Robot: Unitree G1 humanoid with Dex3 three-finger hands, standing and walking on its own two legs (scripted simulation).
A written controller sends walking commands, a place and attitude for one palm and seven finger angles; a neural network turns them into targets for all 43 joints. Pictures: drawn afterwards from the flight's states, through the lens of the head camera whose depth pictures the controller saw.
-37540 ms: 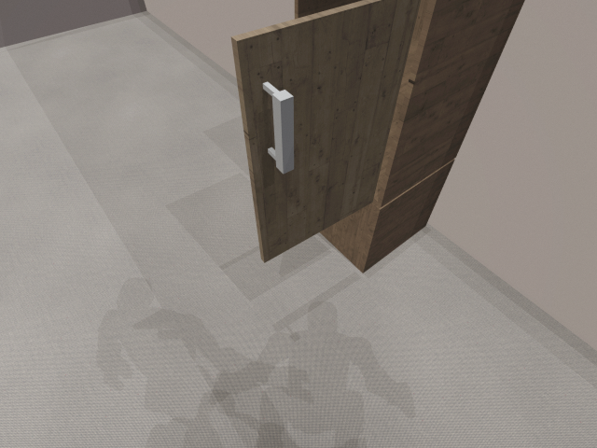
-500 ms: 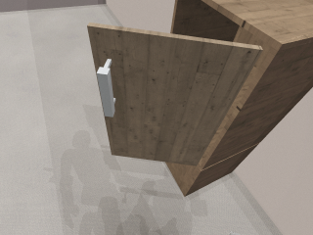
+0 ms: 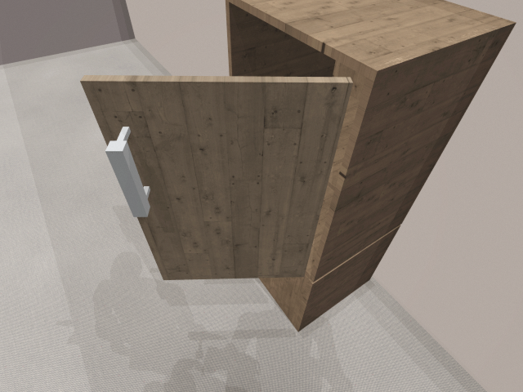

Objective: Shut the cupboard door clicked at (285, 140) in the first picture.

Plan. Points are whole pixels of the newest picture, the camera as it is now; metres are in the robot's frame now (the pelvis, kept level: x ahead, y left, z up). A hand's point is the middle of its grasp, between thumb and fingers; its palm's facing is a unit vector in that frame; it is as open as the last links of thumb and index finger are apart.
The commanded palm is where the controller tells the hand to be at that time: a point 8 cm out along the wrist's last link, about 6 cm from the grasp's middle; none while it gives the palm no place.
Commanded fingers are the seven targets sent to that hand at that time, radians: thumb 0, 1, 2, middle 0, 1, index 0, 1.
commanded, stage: come to a stop and stand still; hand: left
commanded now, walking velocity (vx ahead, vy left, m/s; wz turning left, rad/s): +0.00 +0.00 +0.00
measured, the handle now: (133, 173) +0.44 +0.24 +0.10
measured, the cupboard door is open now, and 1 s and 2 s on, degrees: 58 58 58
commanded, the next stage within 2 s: look again from close up in 0.28 s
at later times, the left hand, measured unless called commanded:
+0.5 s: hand out of the picture -0.01 +0.15 -0.17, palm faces +0.04 -0.98 -0.18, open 7.4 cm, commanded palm none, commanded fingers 0.00 0.90 0.90 -0.20 -0.30 -0.20 -0.30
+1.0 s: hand out of the picture +0.01 +0.14 -0.17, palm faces +0.05 -0.98 -0.18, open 7.4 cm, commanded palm +0.11 +0.19 -0.07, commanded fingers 0.00 0.90 0.90 -0.20 -0.30 -0.20 -0.30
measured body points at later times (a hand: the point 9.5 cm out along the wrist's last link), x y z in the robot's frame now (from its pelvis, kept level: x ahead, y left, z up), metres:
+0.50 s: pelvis +0.02 -0.01 +0.01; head +0.02 -0.01 +0.46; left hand -0.01 +0.20 -0.15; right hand +0.02 -0.24 -0.15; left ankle +0.01 +0.10 -0.73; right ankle +0.00 -0.10 -0.73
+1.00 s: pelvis +0.03 -0.02 +0.01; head +0.03 -0.02 +0.46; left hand +0.01 +0.20 -0.15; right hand +0.02 -0.23 -0.15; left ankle +0.01 +0.10 -0.73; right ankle +0.00 -0.10 -0.73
